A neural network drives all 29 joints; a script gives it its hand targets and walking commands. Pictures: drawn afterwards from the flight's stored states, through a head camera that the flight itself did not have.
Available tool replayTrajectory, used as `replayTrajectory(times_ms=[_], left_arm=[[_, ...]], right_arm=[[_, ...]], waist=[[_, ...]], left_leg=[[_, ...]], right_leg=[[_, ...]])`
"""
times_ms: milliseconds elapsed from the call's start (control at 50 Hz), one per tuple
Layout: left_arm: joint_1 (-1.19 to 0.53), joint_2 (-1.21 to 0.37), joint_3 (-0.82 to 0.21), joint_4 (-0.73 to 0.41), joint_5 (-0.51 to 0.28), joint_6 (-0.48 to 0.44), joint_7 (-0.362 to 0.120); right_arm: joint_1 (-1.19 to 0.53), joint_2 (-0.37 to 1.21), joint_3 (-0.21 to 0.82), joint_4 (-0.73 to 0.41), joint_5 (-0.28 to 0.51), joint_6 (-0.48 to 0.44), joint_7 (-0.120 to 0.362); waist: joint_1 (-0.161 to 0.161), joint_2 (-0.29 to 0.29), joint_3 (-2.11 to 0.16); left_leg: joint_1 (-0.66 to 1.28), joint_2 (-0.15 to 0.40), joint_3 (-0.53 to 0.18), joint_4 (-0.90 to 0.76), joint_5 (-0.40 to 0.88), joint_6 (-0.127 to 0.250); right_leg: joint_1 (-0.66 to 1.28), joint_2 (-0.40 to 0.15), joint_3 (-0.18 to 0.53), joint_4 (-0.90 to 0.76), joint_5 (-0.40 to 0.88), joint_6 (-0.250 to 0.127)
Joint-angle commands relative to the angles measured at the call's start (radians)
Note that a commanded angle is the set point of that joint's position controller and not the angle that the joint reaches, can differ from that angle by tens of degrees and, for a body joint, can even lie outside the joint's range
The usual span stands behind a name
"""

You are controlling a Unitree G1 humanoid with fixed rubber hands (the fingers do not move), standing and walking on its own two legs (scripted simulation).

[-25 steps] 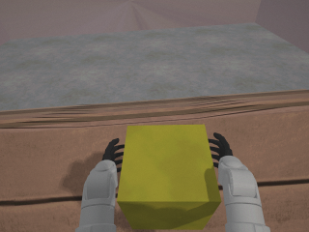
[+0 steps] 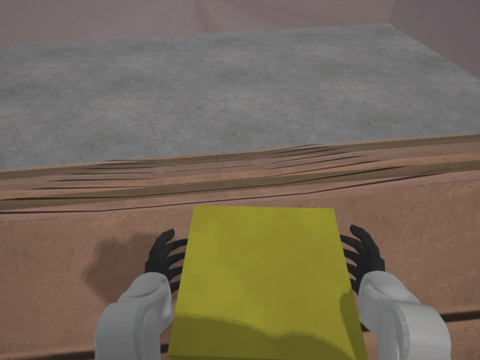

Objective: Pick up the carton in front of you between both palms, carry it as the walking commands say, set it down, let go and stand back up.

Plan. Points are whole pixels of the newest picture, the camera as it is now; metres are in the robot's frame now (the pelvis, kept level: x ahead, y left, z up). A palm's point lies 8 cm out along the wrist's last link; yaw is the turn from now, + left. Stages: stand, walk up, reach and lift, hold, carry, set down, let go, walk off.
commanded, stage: carry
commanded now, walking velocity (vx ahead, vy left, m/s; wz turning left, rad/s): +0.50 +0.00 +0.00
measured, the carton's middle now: (260, 304) +0.23 +0.00 +0.02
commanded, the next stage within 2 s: none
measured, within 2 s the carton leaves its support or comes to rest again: neither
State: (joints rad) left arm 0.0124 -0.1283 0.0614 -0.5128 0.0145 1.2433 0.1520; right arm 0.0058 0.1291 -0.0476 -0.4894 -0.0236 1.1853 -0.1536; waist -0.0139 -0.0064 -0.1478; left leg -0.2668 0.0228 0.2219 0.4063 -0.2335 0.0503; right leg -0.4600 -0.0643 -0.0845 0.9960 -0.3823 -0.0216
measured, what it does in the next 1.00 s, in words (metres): walks ahead: right foot, then left foot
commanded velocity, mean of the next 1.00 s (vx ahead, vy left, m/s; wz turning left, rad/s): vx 0.50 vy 0.00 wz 0.00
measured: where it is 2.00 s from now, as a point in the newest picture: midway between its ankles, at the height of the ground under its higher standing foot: (237, 212)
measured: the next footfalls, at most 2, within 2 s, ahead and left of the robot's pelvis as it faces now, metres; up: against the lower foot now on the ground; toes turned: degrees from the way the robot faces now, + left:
right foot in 0.26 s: +0.32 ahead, -0.14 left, +0.00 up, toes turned -9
left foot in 0.66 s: +0.56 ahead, +0.13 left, +0.00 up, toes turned +14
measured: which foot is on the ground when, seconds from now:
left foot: down 0.00-0.28, up 0.30-0.64, down 0.66-1.00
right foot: up 0.00-0.24, down 0.26-0.68, up 0.70-1.00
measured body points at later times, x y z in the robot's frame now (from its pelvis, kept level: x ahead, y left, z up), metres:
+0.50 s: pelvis +0.31 -0.03 +0.01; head +0.32 -0.03 +0.46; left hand +0.53 +0.15 +0.07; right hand +0.58 -0.15 +0.08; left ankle +0.33 +0.10 -0.69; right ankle +0.28 -0.13 -0.74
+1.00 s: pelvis +0.66 +0.03 -0.01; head +0.65 +0.03 +0.44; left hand +0.93 +0.17 +0.08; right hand +0.93 -0.13 +0.09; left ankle +0.53 +0.12 -0.74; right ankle +0.78 -0.08 -0.72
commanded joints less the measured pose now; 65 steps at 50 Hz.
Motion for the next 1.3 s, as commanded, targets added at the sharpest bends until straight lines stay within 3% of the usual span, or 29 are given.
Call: replayTrajectory(times_ms=[0,120,160,180,200,220,240,260,320,400,440,500,560,600,620,640,680,720,780,860,920,980,1000,1020,1040,1060,1100,1160,1280], left_arm=[[-0.385,-0.731,-0.543,-0.077,-0.193,-0.053,-0.061],[-0.320,-0.661,-0.536,-0.060,-0.134,-0.052,-0.056],[-0.339,-0.683,-0.573,-0.073,-0.171,-0.053,-0.070],[-0.343,-0.682,-0.583,-0.099,-0.158,-0.060,-0.074],[-0.314,-0.702,-0.582,-0.055,-0.180,-0.055,-0.081],[-0.297,-0.678,-0.586,-0.041,-0.187,-0.058,-0.090],[-0.353,-0.675,-0.612,-0.094,-0.204,-0.070,-0.095],[-0.336,-0.711,-0.613,-0.052,-0.198,-0.071,-0.103],[-0.432,-0.829,-0.686,-0.139,-0.250,-0.100,-0.133],[-0.365,-0.845,-0.698,-0.100,-0.271,-0.118,-0.168],[-0.332,-0.815,-0.708,-0.089,-0.242,-0.115,-0.173],[-0.321,-0.766,-0.695,-0.112,-0.230,-0.111,-0.164],[-0.323,-0.726,-0.675,-0.148,-0.223,-0.088,-0.141],[-0.313,-0.639,-0.626,-0.129,-0.192,-0.066,-0.124],[-0.301,-0.623,-0.624,-0.152,-0.197,-0.054,-0.114],[-0.268,-0.593,-0.602,-0.142,-0.166,-0.042,-0.103],[-0.362,-0.661,-0.632,-0.165,-0.224,-0.043,-0.101],[-0.373,-0.718,-0.645,-0.188,-0.213,-0.066,-0.098],[-0.371,-0.727,-0.612,-0.076,-0.190,-0.077,-0.092],[-0.457,-0.617,-0.547,-0.013,-0.130,-0.089,-0.045],[-0.563,-0.540,-0.521,0.059,-0.130,-0.091,-0.021],[-0.675,-0.506,-0.442,0.122,-0.121,-0.112,0.002],[-0.664,-0.508,-0.420,0.193,-0.120,-0.116,0.004],[-0.649,-0.477,-0.411,0.234,-0.119,-0.127,0.005],[-0.719,-0.473,-0.416,0.270,-0.140,-0.137,0.015],[-0.761,-0.521,-0.420,0.267,-0.153,-0.143,0.015],[-0.912,-0.644,-0.480,0.224,-0.220,-0.176,-0.020],[-1.093,-0.816,-0.557,0.167,-0.295,-0.229,-0.063],[-0.996,-0.744,-0.523,0.294,-0.225,-0.269,-0.047]], right_arm=[[-0.408,0.758,0.621,-0.104,0.280,0.015,0.083],[-0.335,0.699,0.617,-0.059,0.274,0.020,0.100],[-0.323,0.688,0.612,-0.051,0.252,0.013,0.105],[-0.324,0.699,0.612,-0.081,0.254,0.011,0.110],[-0.338,0.675,0.611,-0.098,0.253,0.017,0.112],[-0.320,0.661,0.593,-0.068,0.237,0.018,0.113],[-0.334,0.679,0.615,-0.104,0.225,0.016,0.120],[-0.356,0.690,0.630,-0.097,0.247,0.006,0.128],[-0.345,0.812,0.625,-0.075,0.225,-0.027,0.150],[-0.281,0.847,0.637,-0.083,0.182,-0.059,0.149],[-0.210,0.819,0.612,-0.019,0.159,-0.053,0.144],[-0.262,0.788,0.655,-0.133,0.177,-0.052,0.144],[-0.268,0.751,0.641,-0.123,0.221,-0.028,0.137],[-0.278,0.687,0.626,-0.135,0.226,-0.016,0.123],[-0.234,0.652,0.618,-0.103,0.239,0.001,0.116],[-0.239,0.629,0.604,-0.078,0.234,0.013,0.110],[-0.303,0.701,0.623,-0.153,0.269,0.008,0.104],[-0.396,0.777,0.672,-0.205,0.315,-0.005,0.121],[-0.402,0.708,0.643,-0.137,0.300,-0.008,0.123],[-0.428,0.618,0.573,0.009,0.241,-0.018,0.110],[-0.571,0.543,0.526,0.075,0.240,-0.034,0.073],[-0.692,0.526,0.482,0.151,0.199,-0.051,0.030],[-0.763,0.535,0.499,0.131,0.198,-0.059,0.017],[-0.776,0.497,0.481,0.153,0.189,-0.056,0.005],[-0.753,0.518,0.460,0.214,0.189,-0.061,-0.005],[-0.767,0.545,0.444,0.246,0.179,-0.071,-0.012],[-0.802,0.660,0.410,0.293,0.164,-0.099,-0.007],[-0.896,0.805,0.429,0.305,0.155,-0.151,0.020],[-0.959,0.734,0.473,0.312,0.149,-0.194,0.017]], waist=[[-0.006,0.118,-0.083],[-0.019,0.143,-0.026],[0.010,0.214,-0.010],[0.016,0.167,-0.042],[0.037,0.070,-0.067],[0.057,-0.114,-0.175],[0.044,-0.319,-0.199],[0.042,-0.239,-0.155],[0.032,-0.017,-0.188],[0.032,-0.149,-0.125],[0.034,-0.091,-0.096],[0.023,-0.165,-0.056],[0.023,-0.143,-0.021],[-0.008,-0.042,-0.055],[-0.024,0.122,-0.105],[-0.023,0.362,-0.126],[-0.022,0.192,-0.172],[-0.015,0.057,-0.207],[-0.016,0.136,-0.131],[-0.024,0.228,-0.023],[-0.041,0.221,0.033],[0.023,0.123,-0.030],[0.092,-0.009,-0.113],[0.105,-0.263,-0.191],[0.090,-0.403,-0.240],[0.095,-0.270,-0.232],[0.056,-0.097,-0.242],[0.044,-0.036,-0.290],[0.063,-0.132,-0.249]], left_leg=[[0.223,0.285,-0.275,-0.290,-0.016,0.081],[0.194,0.234,-0.135,-0.226,0.150,0.049],[0.156,0.224,-0.088,-0.105,0.257,0.020],[0.094,0.184,-0.028,0.008,0.307,-0.012],[-0.022,0.143,0.025,0.208,0.343,-0.042],[-0.179,0.068,0.018,0.549,0.205,-0.092],[-0.411,-0.019,-0.044,0.751,-0.227,-0.094],[-0.476,0.032,-0.175,0.852,-0.281,-0.060],[-0.388,0.120,-0.233,0.760,-0.157,-0.039],[-0.357,0.092,-0.149,0.438,-0.047,-0.048],[-0.286,0.078,-0.098,0.287,-0.005,-0.046],[-0.176,0.064,-0.054,0.166,0.086,-0.045],[-0.055,0.031,0.033,0.074,0.098,-0.058],[0.178,0.030,0.040,0.073,-0.003,-0.020],[0.370,0.246,-0.331,-0.034,-0.008,0.072],[0.513,0.400,-0.685,-0.157,0.065,0.171],[0.461,0.392,-0.588,-0.083,0.427,0.184],[0.431,0.367,-0.431,-0.074,0.379,0.142],[0.268,0.318,-0.294,-0.167,0.112,0.090],[0.179,0.231,-0.110,-0.169,0.110,0.067],[0.175,0.244,-0.121,-0.134,0.100,0.063],[0.090,0.209,-0.024,0.086,0.247,0.023],[-0.011,0.130,0.017,0.350,0.276,-0.011],[-0.201,0.014,0.026,0.741,0.113,-0.068],[-0.411,-0.082,-0.113,0.915,-0.290,-0.067],[-0.496,-0.034,-0.199,1.031,-0.306,-0.022],[-0.471,0.036,-0.236,1.037,-0.237,-0.005],[-0.434,0.051,-0.252,0.898,-0.124,0.021],[-0.488,0.021,-0.177,0.602,0.007,0.022]], right_leg=[[-0.151,-0.036,-0.016,-0.258,0.112,0.013],[0.017,0.034,-0.160,-0.492,0.320,0.023],[0.123,0.045,-0.176,-0.496,0.243,0.012],[0.247,0.064,-0.185,-0.522,0.221,0.003],[0.433,0.013,-0.128,-0.518,0.172,-0.028],[0.589,-0.219,0.254,-0.640,0.090,-0.112],[0.720,-0.355,0.565,-0.742,0.213,-0.205],[0.667,-0.381,0.585,-0.771,0.338,-0.242],[0.504,-0.319,0.343,-0.754,0.354,-0.174],[0.457,-0.246,0.147,-0.834,0.224,-0.113],[0.432,-0.236,0.091,-0.849,0.190,-0.119],[0.362,-0.225,-0.004,-0.833,0.156,-0.086],[0.326,-0.173,-0.073,-0.728,0.101,-0.045],[0.237,-0.102,-0.173,-0.420,0.368,-0.005],[0.016,-0.007,-0.168,-0.104,0.272,0.046],[-0.251,0.085,-0.103,0.133,-0.065,0.062],[-0.268,-0.006,0.054,0.260,-0.130,0.008],[-0.256,-0.050,0.077,0.127,-0.106,-0.004],[-0.175,-0.034,0.002,-0.068,0.004,-0.013],[-0.072,0.033,-0.099,-0.324,0.206,-0.008],[-0.036,0.036,-0.110,-0.377,0.227,-0.039],[0.187,0.088,-0.158,-0.394,0.246,-0.056],[0.424,0.088,-0.122,-0.410,0.154,-0.068],[0.570,-0.136,0.294,-0.566,0.108,-0.158],[0.698,-0.301,0.666,-0.671,0.254,-0.241],[0.711,-0.303,0.682,-0.675,0.350,-0.269],[0.608,-0.279,0.473,-0.582,0.459,-0.191],[0.540,-0.208,0.292,-0.575,0.378,-0.182],[0.576,-0.173,0.139,-0.520,0.675,-0.192]])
